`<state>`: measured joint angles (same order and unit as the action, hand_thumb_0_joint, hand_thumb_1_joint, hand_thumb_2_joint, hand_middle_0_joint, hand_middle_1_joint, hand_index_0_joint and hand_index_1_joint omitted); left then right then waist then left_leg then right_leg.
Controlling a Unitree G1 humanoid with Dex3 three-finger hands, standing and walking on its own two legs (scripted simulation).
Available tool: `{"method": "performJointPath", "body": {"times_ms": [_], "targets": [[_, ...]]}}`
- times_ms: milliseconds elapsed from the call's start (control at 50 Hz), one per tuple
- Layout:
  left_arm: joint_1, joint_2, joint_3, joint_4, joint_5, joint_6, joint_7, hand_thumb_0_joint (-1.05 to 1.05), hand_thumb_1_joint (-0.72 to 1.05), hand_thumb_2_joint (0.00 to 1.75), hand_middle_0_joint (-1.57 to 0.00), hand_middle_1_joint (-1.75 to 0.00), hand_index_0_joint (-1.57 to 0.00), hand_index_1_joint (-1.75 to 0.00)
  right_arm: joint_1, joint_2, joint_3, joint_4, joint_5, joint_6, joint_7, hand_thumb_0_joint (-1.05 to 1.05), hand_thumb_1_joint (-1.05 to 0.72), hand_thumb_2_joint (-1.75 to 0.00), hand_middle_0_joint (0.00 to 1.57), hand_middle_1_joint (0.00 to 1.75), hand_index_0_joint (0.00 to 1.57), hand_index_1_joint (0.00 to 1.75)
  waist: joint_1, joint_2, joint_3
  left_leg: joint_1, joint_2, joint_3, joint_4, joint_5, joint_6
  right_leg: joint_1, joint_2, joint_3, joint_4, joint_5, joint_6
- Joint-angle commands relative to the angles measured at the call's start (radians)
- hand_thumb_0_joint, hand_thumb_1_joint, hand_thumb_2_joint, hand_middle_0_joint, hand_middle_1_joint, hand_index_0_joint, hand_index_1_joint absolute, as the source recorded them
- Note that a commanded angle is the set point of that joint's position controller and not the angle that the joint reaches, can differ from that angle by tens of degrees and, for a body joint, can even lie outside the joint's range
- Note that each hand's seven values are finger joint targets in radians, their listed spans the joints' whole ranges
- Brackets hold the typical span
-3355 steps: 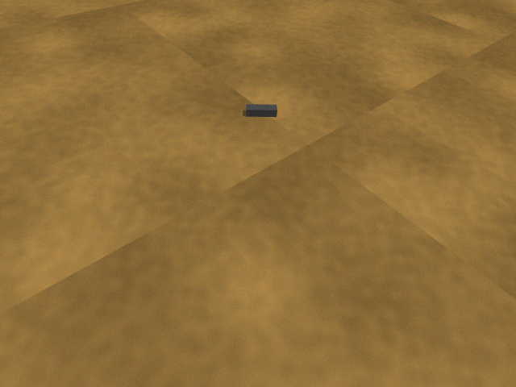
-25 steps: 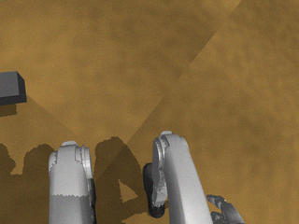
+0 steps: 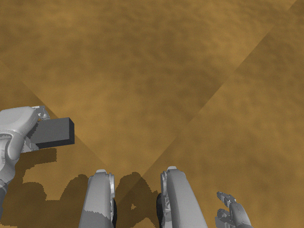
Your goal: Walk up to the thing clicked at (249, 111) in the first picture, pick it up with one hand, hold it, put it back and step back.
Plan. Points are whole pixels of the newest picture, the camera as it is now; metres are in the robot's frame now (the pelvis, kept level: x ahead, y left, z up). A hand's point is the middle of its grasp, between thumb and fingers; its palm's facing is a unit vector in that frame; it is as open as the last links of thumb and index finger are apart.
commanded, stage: lift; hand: left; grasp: from above
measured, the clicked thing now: (35, 135) +0.39 +0.30 -0.11
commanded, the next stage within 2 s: hold in 0.72 s
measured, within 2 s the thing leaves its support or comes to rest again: neither
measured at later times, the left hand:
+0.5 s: hand (13, 123) +0.35 +0.26 +0.07, palm faces -0.43 -0.10 -0.90, open 9.6 cm
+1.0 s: hand (9, 94) +0.38 +0.24 +0.13, palm faces -0.43 -0.10 -0.90, open 9.5 cm
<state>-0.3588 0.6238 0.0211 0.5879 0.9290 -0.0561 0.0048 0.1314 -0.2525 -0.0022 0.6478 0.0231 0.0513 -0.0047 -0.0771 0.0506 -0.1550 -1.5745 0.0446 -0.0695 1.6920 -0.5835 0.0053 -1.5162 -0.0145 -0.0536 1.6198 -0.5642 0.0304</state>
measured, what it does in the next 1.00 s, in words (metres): rises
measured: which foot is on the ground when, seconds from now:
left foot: down 0.00-1.00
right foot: down 0.00-1.00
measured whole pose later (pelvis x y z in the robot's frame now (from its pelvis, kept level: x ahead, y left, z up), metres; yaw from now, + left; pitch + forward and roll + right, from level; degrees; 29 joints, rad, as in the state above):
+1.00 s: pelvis +0.08 +0.00 +0.19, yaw +1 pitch +8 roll -1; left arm -0.29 0.40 -0.18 0.77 0.97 0.06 0.10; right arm 0.24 -0.24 -0.04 0.74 0.04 -0.03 -0.04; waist -0.03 0.03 -0.08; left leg -0.55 0.04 0.03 0.77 -0.36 0.00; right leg -0.54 -0.02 0.01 0.74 -0.34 0.03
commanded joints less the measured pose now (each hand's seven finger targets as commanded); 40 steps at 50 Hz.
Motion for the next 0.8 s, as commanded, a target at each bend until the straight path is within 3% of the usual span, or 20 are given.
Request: {"method": "performJointPath", "body": {"times_ms": [0, 80, 120, 140, 200, 300, 340, 380, 440, 520, 580, 640, 700, 780], "targets": [[-0.217, 0.243, 0.084, -0.137, -0.001, 0.026, 0.064, 0.0, 0.46, 0.65, -0.73, -0.88, -0.8, -0.81, 0.094, -0.166, -0.058, -0.063, 0.009, -0.053, -0.037, 0.0, -0.9, -0.9, 0.2, 0.3, 0.2, 0.3, -0.016, 0.071, -0.437, 0.485, -0.028, 0.012, -0.387, 0.047, 0.025, 0.394, 0.039, 0.01, -0.344, 0.086, -0.038], [-0.23, 0.196, 0.043, -0.082, 0.008, 0.028, 0.074, 0.0, 0.46, 0.64, -0.72, -0.9, -0.79, -0.82, 0.096, -0.155, -0.058, -0.054, 0.01, -0.082, -0.049, 0.0, -0.9, -0.9, 0.2, 0.3, 0.2, 0.3, -0.02, 0.054, -0.353, 0.547, -0.027, 0.016, -0.481, 0.05, 0.024, 0.486, 0.039, 0.028, -0.445, 0.087, -0.037], [-0.227, 0.19, 0.04, -0.062, 0.012, 0.028, 0.084, 0.0, 0.48, 0.66, -0.73, -0.93, -0.81, -0.84, 0.097, -0.153, -0.06, -0.051, 0.012, -0.096, -0.053, 0.0, -0.9, -0.9, 0.2, 0.3, 0.2, 0.3, -0.01, 0.051, -0.349, 0.594, -0.032, 0.03, -0.516, 0.072, 0.022, 0.542, 0.039, 0.039, -0.501, 0.087, -0.039], [-0.217, 0.149, 0.015, -0.054, 0.018, 0.027, 0.086, 0.0, 0.49, 0.63, -0.73, -0.92, -0.81, -0.84, 0.11, -0.153, -0.059, -0.05, 0.014, -0.103, -0.054, 0.0, -0.9, -0.9, 0.2, 0.3, 0.2, 0.3, -0.015, 0.059, -0.343, 0.627, -0.031, 0.026, -0.546, 0.078, 0.018, 0.56, 0.04, 0.039, -0.512, 0.106, -0.04], [-0.218, 0.149, 0.016, -0.022, 0.03, 0.025, 0.1, 0.0, 0.49, 0.62, -0.72, -0.92, -0.81, -0.83, 0.105, -0.155, -0.064, -0.042, 0.012, -0.12, -0.058, 0.0, -0.9, -0.9, 0.2, 0.3, 0.2, 0.3, 0.002, 0.085, -0.311, 0.69, -0.026, 0.012, -0.634, 0.046, 0.011, 0.602, 0.046, 0.037, -0.568, 0.091, -0.038], [-0.249, 0.087, -0.026, 0.005, 0.046, 0.028, 0.134, 0.0, 0.44, 0.59, -0.68, -0.92, -0.77, -0.82, 0.11, -0.15, -0.07, -0.028, 0.01, -0.14, -0.059, 0.0, -0.9, -0.9, 0.2, 0.3, 0.2, 0.3, 0.001, 0.075, -0.29, 0.801, -0.029, 0.02, -0.721, 0.084, 0.002, 0.684, 0.054, 0.042, -0.66, 0.11, -0.038], [-0.261, 0.101, -0.018, 0.016, 0.046, 0.035, 0.154, 0.0, 0.43, 0.61, -0.67, -0.93, -0.76, -0.84, 0.113, -0.149, -0.074, -0.024, 0.011, -0.144, -0.059, 0.0, -0.9, -0.9, 0.2, 0.3, 0.2, 0.3, 0.005, 0.059, -0.273, 0.828, -0.035, 0.036, -0.748, 0.105, 0.002, 0.727, 0.053, 0.049, -0.708, 0.116, -0.038], [-0.279, 0.069, -0.052, 0.02, 0.052, 0.041, 0.166, 0.0, 0.46, 0.6, -0.71, -0.92, -0.79, -0.83, 0.113, -0.143, -0.072, -0.021, 0.014, -0.149, -0.058, 0.0, -0.9, -0.9, 0.2, 0.3, 0.2, 0.3, 0.003, 0.053, -0.243, 0.857, -0.037, 0.041, -0.785, 0.113, 0.001, 0.749, 0.049, 0.052, -0.742, 0.121, -0.039], [-0.277, 0.092, -0.038, 0.056, 0.059, 0.055, 0.18, 0.0, 0.47, 0.61, -0.72, -0.91, -0.8, -0.82, 0.11, -0.147, -0.078, -0.01, 0.015, -0.152, -0.058, 0.0, -0.9, -0.9, 0.2, 0.3, 0.2, 0.3, 0.017, 0.035, -0.229, 0.902, -0.039, 0.052, -0.821, 0.159, -0.001, 0.803, 0.051, 0.055, -0.785, 0.152, -0.039], [-0.264, 0.045, -0.074, 0.07, 0.055, 0.078, 0.176, 0.0, 0.48, 0.6, -0.71, -0.93, -0.8, -0.83, 0.12, -0.141, -0.08, -0.006, 0.015, -0.154, -0.056, 0.0, -0.9, -0.9, 0.2, 0.3, 0.2, 0.3, 0.024, 0.027, -0.247, 0.987, -0.04, 0.053, -0.863, 0.259, -0.006, 0.872, 0.052, 0.056, -0.818, 0.244, -0.039], [-0.254, 0.035, -0.066, 0.077, 0.031, 0.092, 0.175, 0.0, 0.46, 0.59, -0.7, -0.91, -0.79, -0.81, 0.125, -0.14, -0.081, -0.001, 0.013, -0.151, -0.054, 0.0, -0.9, -0.9, 0.2, 0.3, 0.2, 0.3, 0.028, 0.028, -0.249, 1.031, -0.039, 0.059, -0.899, 0.312, -0.009, 0.923, 0.054, 0.053, -0.847, 0.293, -0.04], [-0.23, 0.026, -0.076, 0.092, 0.033, 0.104, 0.17, 0.0, 0.43, 0.57, -0.69, -0.89, -0.78, -0.8, 0.126, -0.137, -0.08, -0.002, 0.014, -0.145, -0.054, 0.0, -0.9, -0.89, 0.2, 0.3, 0.2, 0.3, 0.036, -0.008, -0.24, 1.057, -0.042, 0.063, -0.922, 0.372, -0.005, 0.976, 0.052, 0.055, -0.878, 0.345, -0.038], [-0.258, -0.009, -0.112, 0.07, 0.03, 0.11, 0.156, 0.0, 0.46, 0.58, -0.72, -0.89, -0.8, -0.8, 0.126, -0.134, -0.082, -0.008, 0.015, -0.138, -0.052, 0.0, -0.9, -0.89, 0.2, 0.3, 0.2, 0.3, 0.029, -0.007, -0.227, 1.095, -0.047, 0.078, -0.948, 0.395, -0.003, 1.005, 0.05, 0.061, -0.914, 0.375, -0.035], [-0.249, 0.004, -0.101, 0.051, 0.032, 0.109, 0.144, 0.0, 0.47, 0.6, -0.74, -0.89, -0.82, -0.8, 0.116, -0.135, -0.083, -0.014, 0.014, -0.132, -0.052, 0.0, -0.9, -0.9, 0.2, 0.3, 0.2, 0.3, 0.041, -0.002, -0.211, 1.125, -0.05, 0.078, -0.99, 0.387, -0.005, 1.035, 0.052, 0.061, -0.95, 0.359, -0.037]]}}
